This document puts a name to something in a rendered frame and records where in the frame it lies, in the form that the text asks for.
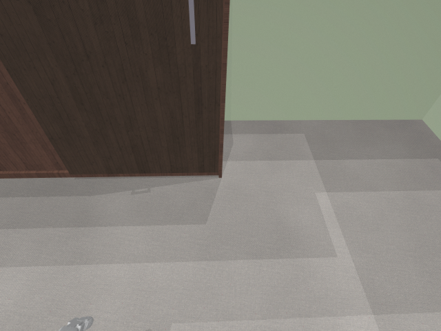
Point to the left robot hand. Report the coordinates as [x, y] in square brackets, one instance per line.
[77, 324]

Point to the wardrobe door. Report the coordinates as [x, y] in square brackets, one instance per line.
[116, 85]
[23, 143]

